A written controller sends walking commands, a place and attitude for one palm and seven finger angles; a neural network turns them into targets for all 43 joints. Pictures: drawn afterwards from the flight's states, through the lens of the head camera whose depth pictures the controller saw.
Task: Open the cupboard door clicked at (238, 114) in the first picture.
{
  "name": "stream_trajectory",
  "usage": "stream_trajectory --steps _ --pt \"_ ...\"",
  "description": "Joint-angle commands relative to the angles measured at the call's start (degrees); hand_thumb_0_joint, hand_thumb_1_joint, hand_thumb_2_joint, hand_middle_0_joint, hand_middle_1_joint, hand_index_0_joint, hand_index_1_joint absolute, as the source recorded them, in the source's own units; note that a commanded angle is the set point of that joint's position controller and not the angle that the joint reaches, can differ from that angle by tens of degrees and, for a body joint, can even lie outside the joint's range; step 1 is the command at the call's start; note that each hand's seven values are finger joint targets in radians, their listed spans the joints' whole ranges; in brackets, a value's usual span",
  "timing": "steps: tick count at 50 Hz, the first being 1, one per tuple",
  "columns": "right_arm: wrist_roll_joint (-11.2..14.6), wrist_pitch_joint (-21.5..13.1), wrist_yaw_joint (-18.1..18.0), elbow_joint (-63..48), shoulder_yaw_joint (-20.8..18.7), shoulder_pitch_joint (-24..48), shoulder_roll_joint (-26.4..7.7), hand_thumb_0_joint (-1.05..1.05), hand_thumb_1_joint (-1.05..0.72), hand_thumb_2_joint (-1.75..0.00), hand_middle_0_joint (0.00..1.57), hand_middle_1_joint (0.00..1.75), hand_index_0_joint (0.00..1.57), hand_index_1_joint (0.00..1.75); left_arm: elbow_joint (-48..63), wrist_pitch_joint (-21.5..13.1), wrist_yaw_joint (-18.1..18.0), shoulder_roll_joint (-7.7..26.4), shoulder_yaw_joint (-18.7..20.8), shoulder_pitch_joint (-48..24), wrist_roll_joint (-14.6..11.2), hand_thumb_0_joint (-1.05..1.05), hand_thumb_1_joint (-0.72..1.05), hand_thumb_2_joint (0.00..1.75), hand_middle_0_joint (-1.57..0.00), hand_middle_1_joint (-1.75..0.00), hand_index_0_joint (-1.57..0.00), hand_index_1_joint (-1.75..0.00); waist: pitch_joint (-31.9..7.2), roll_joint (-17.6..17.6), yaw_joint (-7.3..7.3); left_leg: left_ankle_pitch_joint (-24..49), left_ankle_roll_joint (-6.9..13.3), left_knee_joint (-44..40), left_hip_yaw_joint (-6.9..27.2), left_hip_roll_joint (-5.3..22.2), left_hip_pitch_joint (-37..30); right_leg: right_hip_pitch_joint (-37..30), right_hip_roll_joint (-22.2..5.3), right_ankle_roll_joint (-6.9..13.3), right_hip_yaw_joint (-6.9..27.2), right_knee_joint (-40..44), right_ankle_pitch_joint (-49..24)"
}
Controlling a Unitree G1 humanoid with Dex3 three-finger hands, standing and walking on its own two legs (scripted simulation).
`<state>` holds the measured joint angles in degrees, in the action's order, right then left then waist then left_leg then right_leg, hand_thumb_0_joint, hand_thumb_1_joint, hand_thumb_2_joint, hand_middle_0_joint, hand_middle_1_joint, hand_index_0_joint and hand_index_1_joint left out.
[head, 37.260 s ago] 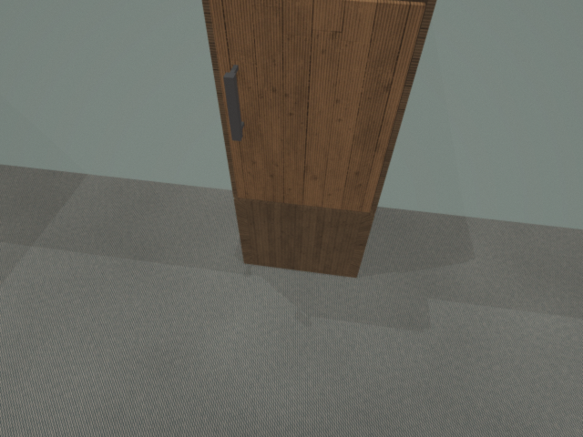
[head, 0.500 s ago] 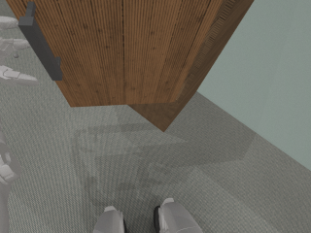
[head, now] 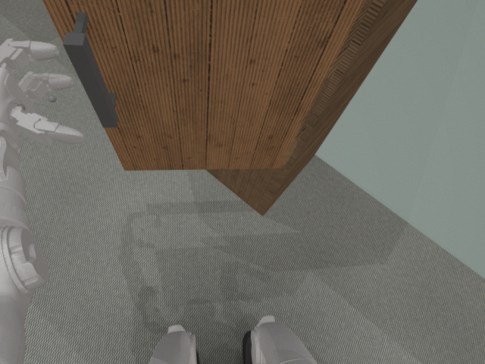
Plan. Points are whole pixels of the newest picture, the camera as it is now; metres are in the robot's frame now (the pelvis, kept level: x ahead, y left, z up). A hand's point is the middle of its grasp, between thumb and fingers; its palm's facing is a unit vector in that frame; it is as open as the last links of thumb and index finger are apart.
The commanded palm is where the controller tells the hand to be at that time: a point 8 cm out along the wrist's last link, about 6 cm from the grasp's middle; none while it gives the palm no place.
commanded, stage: move the hooked fingers beside the handle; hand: left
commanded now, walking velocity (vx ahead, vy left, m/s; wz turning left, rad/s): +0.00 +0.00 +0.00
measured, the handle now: (97, 76) +0.55 +0.19 +0.08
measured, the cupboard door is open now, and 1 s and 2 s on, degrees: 44 44 44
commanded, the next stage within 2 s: slide the fingers in behind the handle in 0.08 s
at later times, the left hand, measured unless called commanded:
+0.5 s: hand (61, 92) +0.52 +0.24 +0.08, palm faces +0.01 -1.00 -0.01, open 14.0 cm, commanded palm +0.50 +0.27 +0.08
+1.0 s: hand (67, 96) +0.51 +0.23 +0.08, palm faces +0.05 -1.00 +0.00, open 14.5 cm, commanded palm +0.49 +0.23 +0.08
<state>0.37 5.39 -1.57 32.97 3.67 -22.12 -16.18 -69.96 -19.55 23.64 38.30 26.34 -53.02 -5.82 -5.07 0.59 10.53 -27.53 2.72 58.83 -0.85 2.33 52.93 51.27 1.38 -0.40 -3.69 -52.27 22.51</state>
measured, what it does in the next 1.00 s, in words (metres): stands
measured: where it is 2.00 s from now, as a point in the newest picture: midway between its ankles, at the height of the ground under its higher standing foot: outside the picture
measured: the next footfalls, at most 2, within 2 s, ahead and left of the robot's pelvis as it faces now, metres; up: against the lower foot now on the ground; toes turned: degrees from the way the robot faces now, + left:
none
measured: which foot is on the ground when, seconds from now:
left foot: down 0.00-1.00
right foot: down 0.00-1.00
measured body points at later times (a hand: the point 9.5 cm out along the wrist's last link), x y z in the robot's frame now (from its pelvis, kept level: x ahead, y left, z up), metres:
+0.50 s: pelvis +0.00 +0.00 +0.00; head +0.15 +0.03 +0.42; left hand +0.51 +0.29 +0.08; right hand -0.02 -0.27 -0.10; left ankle +0.00 +0.08 -0.67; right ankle +0.02 -0.13 -0.67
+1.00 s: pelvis +0.01 +0.00 +0.00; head +0.14 +0.03 +0.43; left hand +0.50 +0.28 +0.08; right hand +0.02 -0.27 -0.11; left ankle +0.00 +0.08 -0.67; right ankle +0.02 -0.13 -0.67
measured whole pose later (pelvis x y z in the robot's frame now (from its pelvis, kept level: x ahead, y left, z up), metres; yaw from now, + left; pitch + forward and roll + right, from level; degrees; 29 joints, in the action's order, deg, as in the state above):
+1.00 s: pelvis +0.01 +0.00 +0.00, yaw +2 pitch +22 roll -5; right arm -0.4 4.7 0.1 36.5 2.1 -22.7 -15.2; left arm -66.2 -19.9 15.7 31.8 19.2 -53.3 -8.4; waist -5.7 1.2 8.4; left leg -27.9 2.3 59.0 0.8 1.6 53.2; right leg 50.8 0.8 -0.1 -5.2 -52.3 23.5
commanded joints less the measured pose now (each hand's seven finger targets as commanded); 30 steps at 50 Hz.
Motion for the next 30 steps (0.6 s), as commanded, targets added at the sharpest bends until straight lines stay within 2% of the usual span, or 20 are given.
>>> stream_trajectory --steps 1,2,3,4,6,7,9,11,13,14,16,17,18,20,21,22,23,26,28,30 --pt "-0.1 -1.1 -1.2 -1.8 -4.0 -11.2 -11.9 0.0 -0.9 -0.9 0.2 0.3 0.2 0.3 11.4 -3.8 -0.2 19.2 1.7 -27.7 -0.5 0.0 -0.5 0.3 -0.3 -1.2 -0.3 -1.2 -25.0 9.5 1.18 22.6 -1.2 -6.1 4.5 -0.3 -19.5 -7.5 1.6 1.5 1.6 3.8 -13.2" --pt "-0.1 -1.2 -1.3 -2.0 -4.0 -11.3 -11.8 0.0 -0.9 -0.9 0.2 0.3 0.2 0.3 12.0 -4.2 0.0 19.0 1.6 -28.6 -0.9 0.0 -0.5 0.3 -0.3 -1.2 -0.3 -1.2 -25.1 11.3 1.28 23.6 -1.3 -6.0 4.7 -0.4 -20.5 -6.8 1.7 1.8 1.4 3.5 -13.4" --pt "-0.3 -1.3 -1.3 -1.5 -4.0 -11.6 -12.1 0.0 -0.9 -0.9 0.2 0.3 0.2 0.3 13.2 -4.5 0.1 20.7 2.6 -29.4 -0.8 0.0 -0.5 0.3 -0.3 -1.2 -0.3 -1.2 -28.2 12.5 1.05 25.4 -1.5 -5.7 5.0 -0.1 -22.5 -7.0 1.7 1.7 1.5 3.3 -14.2" --pt "-0.3 -1.3 -1.2 -1.5 -4.1 -11.6 -12.0 0.0 -0.9 -0.9 0.2 0.3 0.2 0.3 12.1 -4.4 0.5 19.9 2.2 -28.4 -0.9 0.0 -0.5 0.3 -0.3 -1.2 -0.3 -1.2 -29.1 11.6 1.16 25.6 -1.4 -5.2 5.0 -0.2 -22.4 -7.2 1.8 1.6 1.6 3.3 -14.5" --pt "-0.2 -1.3 -1.3 -1.3 -4.1 -11.7 -12.0 0.0 -0.9 -0.9 0.2 0.3 0.2 0.3 11.3 -3.9 1.2 19.2 1.7 -27.6 -1.1 0.0 -0.5 0.3 -0.3 -1.2 -0.3 -1.2 -28.4 12.0 1.16 26.0 -1.5 -5.2 4.9 -0.1 -22.3 -6.8 1.7 1.6 1.4 3.3 -14.8" --pt "-0.3 -1.3 -1.2 -1.2 -4.0 -12.1 -11.8 0.0 -0.9 -0.9 0.2 0.3 0.2 0.3 11.4 -3.6 1.5 16.9 0.1 -28.2 -1.5 0.0 -0.5 0.3 -0.3 -1.2 -0.3 -1.2 -28.4 12.7 1.75 27.7 -1.5 -5.2 5.3 0.0 -23.8 -5.5 1.9 1.8 1.0 3.1 -15.2" --pt "-0.2 -1.0 -1.3 -0.7 -4.0 -12.4 -12.3 0.0 -0.9 -0.9 0.2 0.3 0.2 0.3 9.4 -2.5 1.8 19.0 1.4 -27.1 -1.3 0.0 -0.5 0.3 -0.3 -1.2 -0.3 -1.2 -27.5 11.4 1.42 26.4 -1.5 -5.1 5.3 0.1 -22.2 -5.4 1.9 1.6 1.0 3.3 -14.5" --pt "-0.3 -1.1 -1.1 -1.1 -4.0 -12.5 -12.0 0.0 -0.9 -0.9 0.2 0.3 0.2 0.3 9.5 -1.7 1.7 16.9 0.3 -26.9 -1.5 0.0 -0.5 0.3 -0.3 -1.2 -0.3 -1.2 -26.9 11.3 1.42 25.6 -1.3 -5.4 5.0 0.0 -21.1 -6.0 1.8 1.5 1.0 3.6 -14.5" --pt "-0.5 -1.0 -1.0 -1.1 -4.3 -13.2 -12.0 0.0 -0.9 -0.9 0.2 0.3 0.2 0.3 13.7 -2.4 1.3 17.6 1.1 -27.3 -1.6 0.0 -0.5 0.3 -0.3 -1.2 -0.3 -1.2 -31.2 13.7 0.55 30.2 -1.7 -5.3 5.3 0.2 -25.4 -6.1 2.0 1.7 0.8 3.2 -16.4" --pt "-0.6 -1.0 -0.7 -1.0 -4.4 -13.2 -11.7 0.0 -0.9 -0.9 0.2 0.3 0.2 0.3 14.2 -2.5 1.0 16.0 0.5 -27.2 -1.9 0.0 -0.5 0.3 -0.3 -1.2 -0.3 -1.2 -31.3 13.6 0.82 30.8 -1.7 -5.0 5.3 0.2 -25.9 -6.0 2.1 1.6 0.8 3.3 -16.9" --pt "-0.5 -0.8 -0.5 -0.9 -4.6 -13.4 -11.7 0.0 -0.9 -0.9 0.2 0.3 0.2 0.3 13.9 -2.4 0.2 16.3 1.5 -25.1 -2.2 0.0 -0.5 0.3 -0.3 -1.2 -0.3 -1.2 -30.0 11.2 0.58 30.7 -1.6 -5.3 5.1 0.2 -24.6 -7.1 2.2 1.5 0.7 3.6 -17.4" --pt "-0.6 -0.8 -0.5 -1.0 -4.6 -13.6 -11.5 0.0 -0.9 -0.9 0.2 0.3 0.2 0.3 13.8 -2.5 0.0 14.9 0.9 -25.3 -2.5 0.0 -0.5 0.3 -0.3 -1.2 -0.3 -1.2 -29.5 10.9 0.9 30.6 -1.4 -5.1 4.8 0.0 -23.9 -7.2 2.3 1.6 0.8 3.5 -17.8" --pt "-0.6 -0.7 -0.4 -0.9 -4.6 -13.4 -11.6 0.0 -0.9 -0.9 0.2 0.3 0.2 0.3 14.3 -2.5 -0.4 16.7 2.0 -25.6 -1.9 0.0 -0.5 0.3 -0.3 -1.2 -0.3 -1.2 -29.4 11.7 0.36 30.2 -1.5 -5.4 4.6 0.2 -23.8 -7.6 2.2 1.5 0.9 3.6 -17.8" --pt "-0.6 -0.6 -0.2 -1.0 -4.5 -13.3 -11.3 0.0 -0.9 -0.9 0.2 0.3 0.2 0.3 13.2 -2.2 -1.0 14.6 0.4 -24.6 -1.5 0.0 -0.5 0.3 -0.3 -1.2 -0.3 -1.2 -27.2 10.7 0.77 27.8 -1.2 -5.8 4.3 0.0 -22.4 -7.7 2.2 1.4 1.0 4.1 -16.8" --pt "-0.5 -0.5 -0.2 -1.0 -4.5 -13.2 -11.5 0.0 -0.9 -0.9 0.2 0.3 0.2 0.3 13.8 -2.3 -1.2 15.1 0.3 -24.9 -1.1 0.0 -0.5 0.3 -0.3 -1.2 -0.3 -1.2 -26.5 10.3 0.74 27.0 -1.3 -6.2 4.5 0.0 -22.1 -7.7 2.2 1.5 0.9 4.2 -16.1" --pt "-0.5 -0.6 -0.2 -1.0 -4.7 -13.4 -11.2 0.0 -0.9 -0.9 0.2 0.3 0.2 0.3 15.3 -2.8 -1.4 13.1 -0.8 -25.8 -1.4 0.0 -0.5 0.3 -0.3 -1.2 -0.3 -1.2 -27.3 10.9 1.19 28.6 -1.3 -6.1 4.6 0.0 -24.0 -7.2 2.3 1.6 0.7 4.1 -16.6" --pt "-0.6 -0.6 -0.1 -0.8 -4.8 -13.3 -11.2 0.0 -0.9 -0.9 0.2 0.3 0.2 0.3 16.3 -3.1 -1.5 12.9 -1.1 -26.0 -1.1 0.0 -0.5 0.3 -0.3 -1.2 -0.3 -1.2 -29.1 13.0 0.7 30.0 -1.7 -6.2 4.9 0.2 -25.9 -6.5 2.3 1.6 0.8 4.1 -16.6" --pt "-0.6 -0.7 -0.1 -0.2 -4.8 -13.3 -11.2 0.0 -0.9 -0.9 0.2 0.3 0.2 0.3 13.9 -2.8 -1.7 11.4 -1.6 -25.7 -1.8 0.0 -0.5 0.3 -0.3 -1.2 -0.3 -1.2 -26.0 9.8 1.72 27.6 -1.4 -6.2 4.8 0.2 -23.8 -6.4 2.2 1.5 0.7 4.5 -16.0" --pt "-0.6 -0.9 0.0 0.0 -4.8 -13.1 -11.1 0.0 -0.9 -0.9 0.2 0.3 0.2 0.3 14.3 -3.2 -1.7 10.2 -2.3 -26.1 -1.8 0.0 -0.5 0.3 -0.3 -1.2 -0.3 -1.2 -26.8 11.6 1.55 28.8 -1.6 -6.1 4.8 0.2 -25.4 -5.6 2.2 1.7 0.7 4.3 -16.3" --pt "-0.6 -1.0 0.1 0.1 -4.8 -13.0 -11.1 0.0 -0.9 -0.9 0.2 0.3 0.2 0.3 13.3 -3.1 -1.8 9.8 -2.5 -25.4 -1.8 0.0 -0.5 0.3 -0.3 -1.2 -0.3 -1.2 -26.2 9.9 1.53 27.7 -1.5 -6.0 4.8 0.1 -24.3 -5.9 2.2 1.7 0.7 4.3 -15.8"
